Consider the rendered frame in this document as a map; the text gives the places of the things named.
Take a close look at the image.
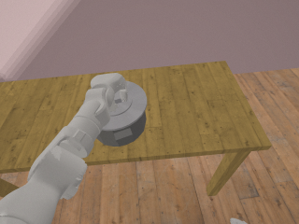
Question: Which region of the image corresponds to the left robot upper arm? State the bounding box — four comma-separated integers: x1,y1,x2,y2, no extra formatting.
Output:
0,146,88,224

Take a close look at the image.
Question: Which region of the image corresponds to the left robot forearm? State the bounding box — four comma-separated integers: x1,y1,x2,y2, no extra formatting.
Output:
27,82,115,181

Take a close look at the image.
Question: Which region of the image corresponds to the robot left hand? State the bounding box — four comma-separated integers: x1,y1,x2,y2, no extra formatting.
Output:
91,73,128,112

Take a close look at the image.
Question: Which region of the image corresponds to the lid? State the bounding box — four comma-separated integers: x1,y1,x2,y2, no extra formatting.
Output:
83,80,148,131

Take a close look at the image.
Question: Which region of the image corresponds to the knob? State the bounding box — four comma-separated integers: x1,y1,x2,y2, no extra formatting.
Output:
114,91,121,104

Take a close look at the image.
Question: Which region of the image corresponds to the pot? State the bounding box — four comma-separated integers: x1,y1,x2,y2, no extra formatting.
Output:
96,111,147,147

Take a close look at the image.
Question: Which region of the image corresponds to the table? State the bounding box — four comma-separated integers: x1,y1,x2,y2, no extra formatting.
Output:
0,61,272,198

